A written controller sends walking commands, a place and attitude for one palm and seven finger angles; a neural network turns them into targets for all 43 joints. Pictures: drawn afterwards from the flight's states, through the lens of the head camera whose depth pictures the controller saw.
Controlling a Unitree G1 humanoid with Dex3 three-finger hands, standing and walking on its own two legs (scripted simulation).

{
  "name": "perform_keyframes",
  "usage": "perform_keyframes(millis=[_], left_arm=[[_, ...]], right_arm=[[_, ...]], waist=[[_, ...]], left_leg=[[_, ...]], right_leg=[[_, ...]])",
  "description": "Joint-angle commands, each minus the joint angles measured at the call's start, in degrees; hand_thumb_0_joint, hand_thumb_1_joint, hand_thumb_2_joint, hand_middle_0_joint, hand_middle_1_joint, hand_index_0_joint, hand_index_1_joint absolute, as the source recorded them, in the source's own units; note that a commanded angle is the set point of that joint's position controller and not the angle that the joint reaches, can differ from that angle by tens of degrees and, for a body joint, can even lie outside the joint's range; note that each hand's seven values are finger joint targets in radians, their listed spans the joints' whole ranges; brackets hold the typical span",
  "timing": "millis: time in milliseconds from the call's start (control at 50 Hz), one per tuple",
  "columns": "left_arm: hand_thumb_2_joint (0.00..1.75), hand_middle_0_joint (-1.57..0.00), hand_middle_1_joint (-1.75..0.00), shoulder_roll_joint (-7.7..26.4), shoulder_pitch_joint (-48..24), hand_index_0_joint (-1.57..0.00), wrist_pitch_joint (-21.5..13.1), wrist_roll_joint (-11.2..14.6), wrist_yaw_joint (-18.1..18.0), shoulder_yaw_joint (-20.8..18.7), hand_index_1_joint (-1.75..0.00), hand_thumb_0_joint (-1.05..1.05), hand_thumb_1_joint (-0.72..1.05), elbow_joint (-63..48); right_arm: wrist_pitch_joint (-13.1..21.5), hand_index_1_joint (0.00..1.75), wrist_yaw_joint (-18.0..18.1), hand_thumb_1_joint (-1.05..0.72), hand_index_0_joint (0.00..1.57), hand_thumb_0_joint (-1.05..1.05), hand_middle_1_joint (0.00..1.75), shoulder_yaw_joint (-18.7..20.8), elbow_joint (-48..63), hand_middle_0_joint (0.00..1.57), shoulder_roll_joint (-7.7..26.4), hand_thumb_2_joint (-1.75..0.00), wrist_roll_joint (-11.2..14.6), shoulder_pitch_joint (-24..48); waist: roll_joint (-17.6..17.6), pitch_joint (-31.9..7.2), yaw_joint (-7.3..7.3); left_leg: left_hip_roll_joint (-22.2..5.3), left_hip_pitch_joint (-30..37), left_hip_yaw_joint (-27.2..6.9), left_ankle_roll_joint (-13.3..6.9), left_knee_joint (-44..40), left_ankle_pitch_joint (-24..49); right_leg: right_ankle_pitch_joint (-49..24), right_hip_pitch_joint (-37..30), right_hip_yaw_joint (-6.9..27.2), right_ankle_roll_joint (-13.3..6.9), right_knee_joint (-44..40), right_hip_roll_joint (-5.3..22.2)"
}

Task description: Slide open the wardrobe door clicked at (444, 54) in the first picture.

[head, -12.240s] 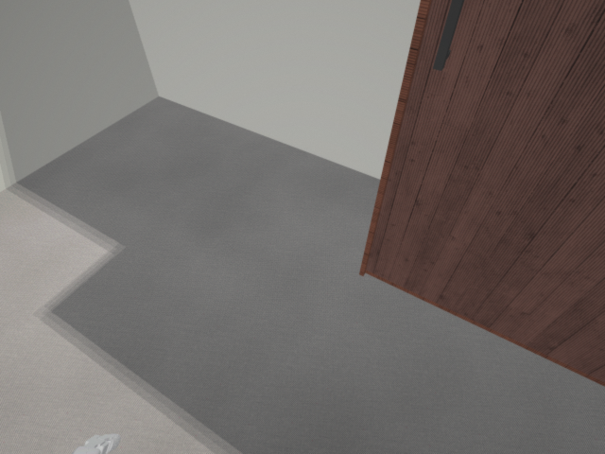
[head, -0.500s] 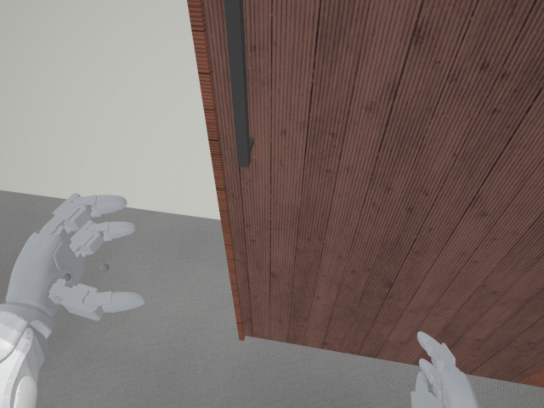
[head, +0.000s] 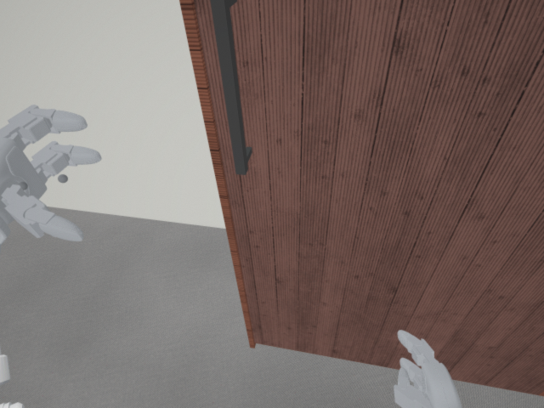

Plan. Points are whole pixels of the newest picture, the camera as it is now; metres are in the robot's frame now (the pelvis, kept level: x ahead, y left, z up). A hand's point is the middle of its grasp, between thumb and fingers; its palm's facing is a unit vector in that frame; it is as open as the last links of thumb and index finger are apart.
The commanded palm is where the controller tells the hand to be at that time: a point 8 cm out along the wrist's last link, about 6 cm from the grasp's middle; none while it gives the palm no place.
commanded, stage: raise the hand with hooked fingers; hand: left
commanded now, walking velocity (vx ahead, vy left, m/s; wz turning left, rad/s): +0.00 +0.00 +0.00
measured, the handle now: (236, 94) +0.49 +0.12 +0.26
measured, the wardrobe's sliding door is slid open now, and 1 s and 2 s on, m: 0.00 0.00 0.00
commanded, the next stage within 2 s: move the hooked fingers beside the handle in 0.52 s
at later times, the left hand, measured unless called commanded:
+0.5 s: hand (70, 176) +0.28 +0.27 +0.25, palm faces +0.06 -0.99 -0.14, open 14.0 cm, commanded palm +0.24 +0.31 +0.26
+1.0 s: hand (104, 159) +0.32 +0.26 +0.25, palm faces +0.01 -0.99 -0.10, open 14.0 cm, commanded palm +0.29 +0.29 +0.26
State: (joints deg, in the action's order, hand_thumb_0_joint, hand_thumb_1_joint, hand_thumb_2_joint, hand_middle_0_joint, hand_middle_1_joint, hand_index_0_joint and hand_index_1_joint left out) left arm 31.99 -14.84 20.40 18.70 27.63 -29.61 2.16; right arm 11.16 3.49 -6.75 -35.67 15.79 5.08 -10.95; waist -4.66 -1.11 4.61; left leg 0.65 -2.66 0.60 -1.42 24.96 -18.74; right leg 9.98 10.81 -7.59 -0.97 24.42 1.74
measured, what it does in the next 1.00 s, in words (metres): stands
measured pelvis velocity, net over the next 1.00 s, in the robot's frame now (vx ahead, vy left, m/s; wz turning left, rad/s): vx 0.00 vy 0.00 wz -0.01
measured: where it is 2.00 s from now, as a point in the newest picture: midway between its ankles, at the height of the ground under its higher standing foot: outside the picture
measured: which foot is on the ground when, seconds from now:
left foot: down 0.00-1.00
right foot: down 0.00-1.00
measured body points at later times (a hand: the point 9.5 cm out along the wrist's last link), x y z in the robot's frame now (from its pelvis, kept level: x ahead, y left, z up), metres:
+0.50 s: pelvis -0.01 -0.01 +0.00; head -0.03 -0.03 +0.45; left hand +0.27 +0.33 +0.26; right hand +0.20 -0.22 -0.07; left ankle -0.05 +0.10 -0.74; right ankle +0.04 -0.11 -0.74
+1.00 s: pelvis +0.00 +0.00 +0.00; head -0.02 -0.02 +0.45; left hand +0.31 +0.31 +0.25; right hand +0.20 -0.22 -0.07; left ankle -0.05 +0.10 -0.74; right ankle +0.04 -0.11 -0.74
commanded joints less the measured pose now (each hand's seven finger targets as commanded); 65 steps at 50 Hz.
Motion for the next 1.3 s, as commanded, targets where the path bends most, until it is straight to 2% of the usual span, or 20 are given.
perform_keyframes(millis=[0,80,200,240,280,420,500,540,640,700,740,800,840,900,960,1020,1040,1120,1200,1280], left_arm=[[0.30,-0.30,-1.20,20.01,-24.58,-0.30,-1.49,0.66,0.54,-6.02,-1.20,0.00,-0.50,-6.45],[0.30,-0.30,-1.20,16.91,-19.42,-0.30,-0.29,1.11,2.21,-3.95,-1.20,0.00,-0.50,-4.17],[0.30,-0.30,-1.20,20.45,-19.58,-0.30,-2.04,2.09,0.77,-8.59,-1.20,0.00,-0.50,-11.11],[0.30,-0.30,-1.20,21.10,-18.94,-0.30,-2.36,1.87,-0.37,-9.24,-1.20,0.00,-0.50,-11.72],[0.30,-0.30,-1.20,19.81,-20.83,-0.30,-2.36,1.53,-1.18,-8.20,-1.20,0.00,-0.50,-11.53],[0.30,-0.30,-1.20,18.00,-21.91,-0.30,-1.60,0.65,-0.71,-5.31,-1.20,0.00,-0.50,-10.20],[0.30,-0.30,-1.20,18.03,-20.72,-0.30,-1.28,1.14,0.26,-5.55,-1.20,0.00,-0.50,-7.53],[0.30,-0.30,-1.20,18.36,-20.24,-0.30,-1.22,1.29,0.30,-5.52,-1.20,0.00,-0.50,-8.23],[0.30,-0.30,-1.20,17.11,-22.11,-0.30,-1.24,1.15,0.22,-4.03,-1.20,0.00,-0.50,-6.93],[0.30,-0.30,-1.20,16.25,-27.10,-0.30,-1.58,0.46,-0.28,-1.97,-1.20,0.00,-0.50,-6.35],[0.30,-0.30,-1.20,16.90,-26.02,-0.30,-1.92,0.22,-0.86,-2.63,-1.20,0.00,-0.50,-7.00],[0.30,-0.30,-1.20,16.62,-28.93,-0.30,-2.39,-0.44,-1.46,-2.01,-1.20,0.00,-0.50,-6.42],[0.30,-0.30,-1.20,15.62,-29.69,-0.30,-2.63,-0.58,-1.86,-0.81,-1.20,0.00,-0.50,-4.32],[0.30,-0.30,-1.20,13.97,-33.24,-0.30,-2.58,-1.49,-2.61,1.33,-1.20,0.00,-0.50,-3.58],[0.30,-0.30,-1.20,15.39,-31.89,-0.30,-2.61,-1.64,-3.47,-0.62,-1.20,0.00,-0.50,-4.21],[0.30,-0.30,-1.20,14.29,-32.45,-0.30,-2.29,-1.98,-4.03,0.01,-1.20,0.00,-0.50,-2.38],[0.30,-0.30,-1.20,15.33,-30.28,-0.30,-2.17,-1.91,-4.22,-1.15,-1.20,0.00,-0.50,-2.60],[0.30,-0.30,-1.20,12.30,-32.85,-0.30,-2.20,-2.15,-4.76,1.40,-1.20,0.00,-0.50,-5.06],[0.30,-0.30,-1.20,10.29,-33.81,-0.30,-1.91,-2.27,-5.67,2.88,-1.20,0.00,-0.50,-4.48],[0.30,-0.30,-1.20,11.47,-35.24,-0.30,-1.44,-2.83,-6.74,2.19,-1.20,0.00,-0.50,-2.85]], right_arm=[[3.07,0.30,0.58,-0.90,0.20,0.00,0.30,3.15,10.21,0.20,7.21,-0.90,0.57,10.21],[2.17,0.30,-0.21,-0.90,0.20,0.00,0.30,3.49,11.16,0.20,7.62,-0.90,1.05,10.18],[2.16,0.30,-0.39,-0.90,0.20,0.00,0.30,3.98,12.16,0.20,7.48,-0.90,0.65,10.70],[2.19,0.30,-0.33,-0.90,0.20,0.00,0.30,3.87,11.92,0.20,7.19,-0.90,0.45,10.60],[2.42,0.30,0.08,-0.90,0.20,0.00,0.30,3.79,11.39,0.20,7.12,-0.90,0.52,10.54],[2.82,0.30,0.83,-0.90,0.20,0.00,0.30,3.69,11.11,0.20,7.13,-0.90,0.75,10.04],[2.35,0.30,0.62,-0.90,0.20,0.00,0.30,3.49,10.79,0.20,7.37,-0.90,0.77,10.07],[2.21,0.30,0.35,-0.90,0.20,0.00,0.30,3.48,11.15,0.20,7.21,-0.90,0.77,10.50],[2.10,0.30,0.34,-0.90,0.20,0.00,0.30,3.38,10.84,0.20,7.07,-0.90,0.67,10.05],[2.24,0.30,0.70,-0.90,0.20,0.00,0.30,3.39,10.42,0.20,7.18,-0.90,0.81,9.93],[2.23,0.30,0.60,-0.90,0.20,0.00,0.30,3.49,10.75,0.20,6.96,-0.90,0.55,9.98],[1.98,0.30,0.83,-0.90,0.20,0.00,0.30,3.46,10.53,0.20,6.81,-0.90,0.71,9.63],[1.90,0.30,0.85,-0.90,0.20,0.00,0.30,3.50,10.29,0.20,6.78,-0.90,0.61,9.47],[1.87,0.30,1.04,-0.90,0.20,0.00,0.30,3.37,10.18,0.20,6.68,-0.90,0.65,9.21],[1.50,0.30,0.78,-0.90,0.20,0.00,0.30,3.58,10.72,0.20,6.74,-0.90,0.36,9.20],[0.95,0.30,0.66,-0.90,0.20,0.00,0.30,3.65,10.50,0.20,6.73,-0.90,0.37,8.72],[0.64,0.30,0.42,-0.90,0.20,0.00,0.30,3.80,10.77,0.20,6.78,-0.90,0.25,8.84],[0.23,0.30,0.33,-0.90,0.20,0.00,0.30,3.86,11.10,0.20,6.41,-0.90,0.46,8.81],[-0.06,0.30,0.45,-0.90,0.20,0.00,0.30,3.91,10.73,0.20,6.34,-0.90,0.30,8.52],[-0.66,0.30,0.65,-0.90,0.20,0.00,0.30,4.12,10.11,0.20,6.52,-0.90,0.33,8.41]], waist=[[0.31,-9.01,-0.75],[1.94,-9.64,-0.60],[1.15,-12.51,-0.05],[0.08,-11.08,0.35],[-2.11,-10.00,-0.40],[-1.27,-10.47,-1.21],[1.24,-9.02,-1.20],[0.00,-8.75,-0.64],[1.83,-9.01,-1.28],[-0.34,-9.21,-2.15],[-0.88,-10.43,-1.26],[-1.26,-11.08,-1.92],[1.05,-10.04,-1.84],[-1.96,-10.84,-2.32],[0.67,-13.73,-1.24],[0.70,-13.38,-1.57],[1.41,-13.54,-0.75],[-1.08,-14.75,-1.64],[0.78,-14.74,-1.81],[2.25,-14.91,-1.89]], left_leg=[[-0.33,-6.50,-3.49,0.09,-4.29,15.24],[-0.42,-7.36,-2.98,0.20,-3.50,15.73],[-0.43,-6.55,-2.68,-0.08,-2.90,16.59],[-0.58,-6.81,-2.66,-0.03,-2.96,17.02],[-0.58,-6.71,-2.37,0.03,-3.26,15.74],[-0.48,-5.53,-2.50,-0.10,-3.40,14.68],[-0.53,-6.53,-2.82,-0.09,-3.60,13.98],[-0.63,-6.40,-2.90,0.10,-3.50,14.42],[-0.70,-6.22,-2.97,0.13,-3.51,15.36],[-0.58,-5.50,-3.04,0.24,-3.79,13.81],[-0.62,-5.50,-3.08,0.41,-3.49,15.35],[-0.53,-5.38,-3.02,0.51,-3.96,15.29],[-0.75,-5.99,-3.18,0.49,-4.10,14.44],[-0.44,-5.13,-3.19,0.71,-4.40,15.61],[-0.41,-5.29,-3.09,0.61,-4.37,17.95],[-0.47,-5.34,-3.02,1.01,-4.59,19.06],[-0.59,-5.82,-2.78,0.90,-4.39,20.31],[-0.63,-3.97,-2.46,1.38,-4.22,23.16],[-0.58,-3.63,-2.49,1.49,-4.35,23.77],[-0.53,-4.29,-2.27,1.24,-4.51,22.77]], right_leg=[[-6.20,-8.21,4.81,-0.85,-2.24,0.18],[-7.53,-8.53,5.08,-0.75,-1.18,0.44],[-8.04,-9.52,5.35,-0.62,-0.77,0.30],[-8.11,-9.29,5.55,-0.81,-1.20,0.22],[-7.11,-8.37,5.66,-0.79,-1.39,0.34],[-6.31,-7.98,5.54,-0.50,-1.48,0.22],[-5.65,-7.25,5.24,-0.47,-1.74,-0.03],[-5.58,-7.39,5.53,-0.72,-1.88,0.02],[-6.92,-6.94,5.20,-0.58,-1.84,-0.15],[-5.10,-5.35,5.00,-0.65,-1.92,-0.08],[-6.45,-7.02,5.35,-1.03,-1.75,0.08],[-6.62,-6.72,4.66,-0.84,-1.59,-0.09],[-5.49,-6.59,5.00,-0.93,-2.03,-0.12],[-6.88,-5.77,4.36,-1.07,-1.44,-0.15],[-9.45,-8.72,4.52,-1.19,-0.99,-0.06],[-10.81,-8.15,3.99,-1.20,-0.67,-0.20],[-12.00,-9.43,4.23,-1.37,-0.77,-0.25],[-14.64,-8.61,3.94,-1.30,-0.15,-0.25],[-15.19,-8.35,3.85,-1.21,-0.23,-0.42],[-14.78,-8.78,3.98,-1.17,-0.46,-0.36]])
